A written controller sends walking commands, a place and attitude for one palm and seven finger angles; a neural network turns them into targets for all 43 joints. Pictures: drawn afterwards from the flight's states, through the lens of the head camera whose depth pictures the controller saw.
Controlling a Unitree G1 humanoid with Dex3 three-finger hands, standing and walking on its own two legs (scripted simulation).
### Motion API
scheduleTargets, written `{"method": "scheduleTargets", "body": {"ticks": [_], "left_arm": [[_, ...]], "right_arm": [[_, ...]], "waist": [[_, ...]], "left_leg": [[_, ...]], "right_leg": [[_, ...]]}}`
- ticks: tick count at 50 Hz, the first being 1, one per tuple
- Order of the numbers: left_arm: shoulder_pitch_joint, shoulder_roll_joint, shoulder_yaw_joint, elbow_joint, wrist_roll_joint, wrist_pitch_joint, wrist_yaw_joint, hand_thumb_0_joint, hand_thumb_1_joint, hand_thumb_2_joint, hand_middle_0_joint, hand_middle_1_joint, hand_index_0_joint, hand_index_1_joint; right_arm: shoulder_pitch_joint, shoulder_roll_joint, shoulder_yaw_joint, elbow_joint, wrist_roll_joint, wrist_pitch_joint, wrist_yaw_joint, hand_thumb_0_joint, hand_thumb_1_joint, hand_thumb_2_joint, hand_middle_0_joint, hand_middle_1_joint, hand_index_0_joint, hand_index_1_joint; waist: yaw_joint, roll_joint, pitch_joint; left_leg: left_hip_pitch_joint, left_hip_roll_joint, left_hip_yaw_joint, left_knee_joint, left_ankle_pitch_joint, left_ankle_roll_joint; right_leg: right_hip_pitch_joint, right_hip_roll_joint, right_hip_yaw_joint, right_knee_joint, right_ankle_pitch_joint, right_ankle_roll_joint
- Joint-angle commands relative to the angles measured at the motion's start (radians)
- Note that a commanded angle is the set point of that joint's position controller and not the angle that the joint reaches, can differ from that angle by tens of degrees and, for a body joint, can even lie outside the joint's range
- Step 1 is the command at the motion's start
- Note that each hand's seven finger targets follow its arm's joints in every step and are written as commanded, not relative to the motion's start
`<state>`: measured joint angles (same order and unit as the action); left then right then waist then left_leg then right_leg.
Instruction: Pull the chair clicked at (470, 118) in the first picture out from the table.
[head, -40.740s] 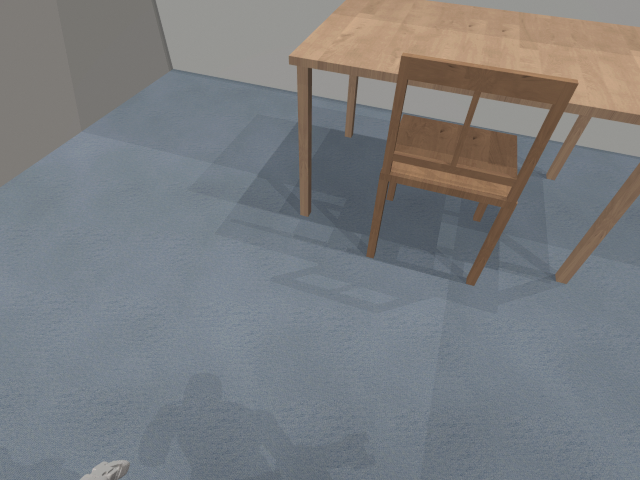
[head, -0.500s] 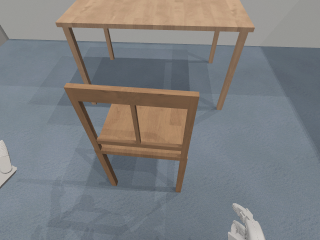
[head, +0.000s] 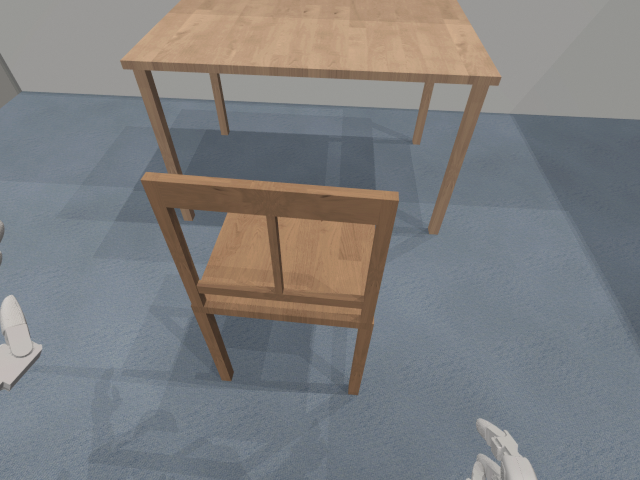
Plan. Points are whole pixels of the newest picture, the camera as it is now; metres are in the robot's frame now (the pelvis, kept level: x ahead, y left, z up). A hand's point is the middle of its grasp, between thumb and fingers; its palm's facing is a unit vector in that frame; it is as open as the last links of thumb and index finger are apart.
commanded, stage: let the arm hang, fingers relaxed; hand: left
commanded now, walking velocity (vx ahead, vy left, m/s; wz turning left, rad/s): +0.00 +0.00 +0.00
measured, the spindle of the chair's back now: (276, 255) +0.55 +0.12 -0.12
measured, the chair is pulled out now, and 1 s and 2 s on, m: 0.59 0.59 0.59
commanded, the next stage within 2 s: look to check the result in 1.16 s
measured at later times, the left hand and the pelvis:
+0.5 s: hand out of the picture +0.05 +0.17 -0.17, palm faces +0.06 -0.98 -0.18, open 7.0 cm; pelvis +0.01 -0.01 +0.00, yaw +2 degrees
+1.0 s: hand out of the picture -0.01 +0.13 -0.18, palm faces +0.07 -0.99 -0.15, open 7.4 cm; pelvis +0.00 -0.02 +0.00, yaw +1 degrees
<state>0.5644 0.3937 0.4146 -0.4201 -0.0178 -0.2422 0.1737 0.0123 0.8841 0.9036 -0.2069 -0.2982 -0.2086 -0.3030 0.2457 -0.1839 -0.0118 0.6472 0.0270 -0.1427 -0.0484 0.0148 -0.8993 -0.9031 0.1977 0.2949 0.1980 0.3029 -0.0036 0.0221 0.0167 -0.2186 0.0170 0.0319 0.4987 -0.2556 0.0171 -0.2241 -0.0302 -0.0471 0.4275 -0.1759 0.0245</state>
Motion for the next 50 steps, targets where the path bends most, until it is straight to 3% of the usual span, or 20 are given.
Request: {"method": "scheduleTargets", "body": {"ticks": [1, 2, 3, 4, 6, 7, 9, 11, 12, 14, 16, 20, 22, 23, 26, 32, 43, 46, 50], "left_arm": [[-0.11, 0.167, 0.09, -0.217, -0.006, -0.045, 0.019, 0.0, 0.9, 0.9, -0.2, -0.3, -0.2, -0.3], [-0.121, 0.171, 0.091, -0.235, -0.007, -0.044, 0.02, 0.0, 0.9, 0.9, -0.2, -0.3, -0.2, -0.3], [-0.129, -0.018, -0.349, 0.548, 0.06, 0.093, -0.11, 0.0, 0.9, 0.9, -0.2, -0.3, -0.2, -0.3], [-0.105, -0.083, -0.295, 0.588, 0.057, 0.203, -0.146, 0.0, 0.9, 0.9, -0.2, -0.3, -0.2, -0.3], [-0.115, -0.127, -0.321, 0.614, 0.049, 0.241, -0.152, 0.0, 0.9, 0.9, -0.2, -0.3, -0.2, -0.3], [-0.145, -0.116, -0.331, 0.66, 0.048, 0.24, -0.153, 0.0, 0.9, 0.9, -0.2, -0.3, -0.2, -0.3], [-0.194, -0.089, -0.339, 0.753, 0.053, 0.238, -0.153, 0.0, 0.9, 0.9, -0.2, -0.3, -0.2, -0.3], [-0.238, -0.07, -0.346, 0.858, 0.051, 0.241, -0.15, 0.0, 0.9, 0.9, -0.2, -0.3, -0.2, -0.3], [-0.245, -0.07, -0.352, 0.91, 0.047, 0.245, -0.148, 0.0, 0.9, 0.9, -0.2, -0.3, -0.2, -0.3], [-0.243, -0.072, -0.368, 1.013, 0.04, 0.253, -0.145, 0.0, 0.9, 0.9, -0.2, -0.3, -0.2, -0.3], [-0.222, -0.074, -0.378, 1.113, 0.035, 0.251, -0.142, 0.0, 0.9, 0.9, -0.2, -0.3, -0.2, -0.3], [-0.212, -0.112, -0.373, 1.214, 0.035, 0.252, -0.137, 0.0, 0.9, 0.9, -0.2, -0.3, -0.2, -0.3], [-0.223, -0.115, -0.381, 1.253, 0.031, 0.251, -0.141, 0.0, 0.9, 0.9, -0.2, -0.3, -0.2, -0.3], [-0.234, -0.114, -0.383, 1.269, 0.032, 0.252, -0.143, 0.0, 0.9, 0.9, -0.2, -0.3, -0.2, -0.3], [-0.235, -0.124, -0.389, 1.317, 0.029, 0.251, -0.146, 0.0, 0.9, 0.9, -0.2, -0.3, -0.2, -0.3], [-0.212, -0.131, -0.397, 1.38, 0.025, 0.251, -0.143, 0.0, 0.9, 0.9, -0.2, -0.3, -0.2, -0.3], [-0.169, -0.161, -0.402, 1.441, 0.026, 0.248, -0.135, 0.0, 0.9, 0.9, -0.2, -0.3, -0.2, -0.3], [-0.163, -0.172, -0.4, 1.449, 0.026, 0.245, -0.133, 0.0, 0.9, 0.9, -0.2, -0.3, -0.2, -0.3], [-0.163, -0.182, -0.399, 1.454, 0.027, 0.246, -0.132, 0.0, 0.9, 0.9, -0.2, -0.3, -0.2, -0.3]], "right_arm": [[-0.105, -0.141, -0.05, -0.147, -0.009, -0.056, -0.012, 0.0, -0.9, -0.9, 0.2, 0.3, 0.2, 0.3], [-0.106, -0.141, -0.05, -0.144, -0.011, -0.057, -0.012, 0.0, -0.9, -0.9, 0.2, 0.3, 0.2, 0.3], [-0.105, -0.212, -0.083, 0.074, -0.012, -0.111, 0.079, 0.0, -0.9, -0.9, 0.2, 0.3, 0.2, 0.3], [-0.011, -0.183, -0.073, 0.094, -0.038, -0.001, 0.075, 0.0, -0.9, -0.9, 0.2, 0.3, 0.2, 0.3], [-0.021, -0.119, -0.05, 0.071, -0.043, 0.049, 0.063, 0.0, -0.9, -0.9, 0.2, 0.3, 0.2, 0.3], [-0.028, -0.116, -0.038, 0.063, -0.048, 0.065, 0.061, 0.0, -0.9, -0.9, 0.2, 0.3, 0.2, 0.3], [-0.013, -0.114, -0.032, 0.062, -0.052, 0.09, 0.057, 0.0, -0.9, -0.9, 0.2, 0.3, 0.2, 0.3], [0.006, -0.122, -0.027, 0.089, -0.049, 0.107, 0.05, 0.0, -0.9, -0.9, 0.2, 0.3, 0.2, 0.3], [0.004, -0.125, -0.023, 0.105, -0.048, 0.109, 0.047, 0.0, -0.9, -0.9, 0.2, 0.3, 0.2, 0.3], [-0.015, -0.124, -0.012, 0.139, -0.047, 0.11, 0.042, 0.0, -0.9, -0.9, 0.2, 0.3, 0.2, 0.3], [-0.007, -0.107, -0.005, 0.18, -0.042, 0.114, 0.037, 0.0, -0.9, -0.9, 0.2, 0.3, 0.2, 0.3], [0.05, -0.066, -0.009, 0.232, -0.045, 0.128, 0.028, 0.0, -0.9, -0.9, 0.2, 0.3, 0.2, 0.3], [0.079, -0.056, -0.01, 0.252, -0.044, 0.133, 0.029, 0.0, -0.9, -0.9, 0.2, 0.3, 0.2, 0.3], [0.093, -0.057, -0.012, 0.258, -0.043, 0.137, 0.027, 0.0, -0.9, -0.9, 0.2, 0.3, 0.2, 0.3], [0.132, -0.064, -0.012, 0.286, -0.042, 0.135, 0.027, 0.0, -0.9, -0.9, 0.2, 0.3, 0.2, 0.3], [0.18, -0.056, -0.008, 0.329, -0.042, 0.136, 0.025, 0.0, -0.9, -0.9, 0.2, 0.3, 0.2, 0.3], [0.21, -0.006, 0.0, 0.389, -0.038, 0.135, 0.02, 0.0, -0.9, -0.9, 0.2, 0.3, 0.2, 0.3], [0.217, 0.01, 0.002, 0.397, -0.039, 0.132, 0.019, 0.0, -0.9, -0.9, 0.2, 0.3, 0.2, 0.3], [0.215, 0.018, 0.001, 0.401, -0.04, 0.134, 0.016, 0.0, -0.9, -0.9, 0.2, 0.3, 0.2, 0.3]], "waist": [[-0.004, -0.008, -0.015], [-0.004, -0.01, -0.034], [-0.055, -0.056, 0.028], [-0.027, -0.04, -0.061], [-0.012, -0.018, -0.079], [-0.006, -0.061, -0.074], [-0.007, -0.207, -0.104], [-0.013, -0.245, -0.134], [-0.008, -0.201, -0.14], [0.008, -0.022, -0.091], [0.015, 0.092, -0.071], [0.01, 0.201, -0.027], [0.008, 0.17, 0.008], [0.009, 0.099, 0.039], [0.006, 0.009, 0.059], [0.004, -0.049, 0.075], [0.007, -0.051, 0.101], [0.005, -0.028, 0.086], [0.005, -0.001, 0.118]], "left_leg": [[-0.116, 0.093, -0.109, -0.183, -0.111, 0.026], [-0.097, 0.09, -0.107, -0.173, -0.075, 0.025], [-0.055, 0.088, -0.102, -0.021, 0.216, 0.008], [-0.061, 0.093, -0.097, -0.02, 0.34, 0.021], [-0.071, 0.099, -0.105, -0.017, 0.289, 0.031], [-0.087, 0.094, -0.129, -0.02, 0.266, 0.038], [-0.056, 0.059, -0.114, 0.02, 0.268, 0.03], [0.0, 0.045, -0.104, 0.018, 0.309, 0.019], [0.021, 0.052, -0.113, 0.0, 0.338, 0.02], [0.009, 0.069, -0.127, -0.045, 0.384, 0.026], [0.007, 0.064, -0.109, -0.062, 0.327, 0.022], [-0.019, 0.061, -0.103, -0.087, 0.178, 0.021], [-0.065, 0.063, -0.112, -0.118, 0.072, 0.021], [-0.081, 0.068, -0.123, -0.126, 0.047, 0.027], [-0.08, 0.067, -0.126, -0.134, 0.018, 0.029], [-0.065, 0.063, -0.116, -0.139, -0.029, 0.032], [-0.06, 0.059, -0.098, -0.134, -0.02, 0.037], [-0.052, 0.056, -0.093, -0.124, 0.006, 0.032], [-0.074, 0.056, -0.095, -0.13, -0.024, 0.029]], "right_leg": [[0.102, -0.04, 0.111, -0.085, -0.064, -0.026], [0.114, -0.044, 0.115, -0.085, -0.033, -0.028], [-0.069, -0.062, 0.013, 0.067, 0.112, -0.042], [-0.029, -0.085, 0.056, 0.073, 0.182, -0.042], [-0.031, -0.082, 0.033, 0.09, 0.119, -0.043], [-0.018, -0.082, 0.042, 0.088, 0.114, -0.045], [0.025, -0.107, 0.073, 0.068, 0.205, -0.069], [0.05, -0.122, 0.078, 0.069, 0.257, -0.087], [0.055, -0.113, 0.071, 0.07, 0.241, -0.08], [0.06, -0.081, 0.059, 0.065, 0.171, -0.057], [0.078, -0.076, 0.065, 0.033, 0.115, -0.054], [0.078, -0.069, 0.044, -0.015, 0.052, -0.065], [0.081, -0.066, 0.041, -0.034, -0.006, -0.067], [0.076, -0.061, 0.036, -0.046, -0.013, -0.066], [0.053, -0.072, 0.045, -0.056, -0.049, -0.068], [0.013, -0.075, 0.06, -0.07, -0.114, -0.071], [-0.022, -0.073, 0.065, -0.076, -0.123, -0.074], [-0.017, -0.078, 0.068, -0.065, -0.104, -0.075], [-0.032, -0.074, 0.067, -0.067, -0.123, -0.077]]}}
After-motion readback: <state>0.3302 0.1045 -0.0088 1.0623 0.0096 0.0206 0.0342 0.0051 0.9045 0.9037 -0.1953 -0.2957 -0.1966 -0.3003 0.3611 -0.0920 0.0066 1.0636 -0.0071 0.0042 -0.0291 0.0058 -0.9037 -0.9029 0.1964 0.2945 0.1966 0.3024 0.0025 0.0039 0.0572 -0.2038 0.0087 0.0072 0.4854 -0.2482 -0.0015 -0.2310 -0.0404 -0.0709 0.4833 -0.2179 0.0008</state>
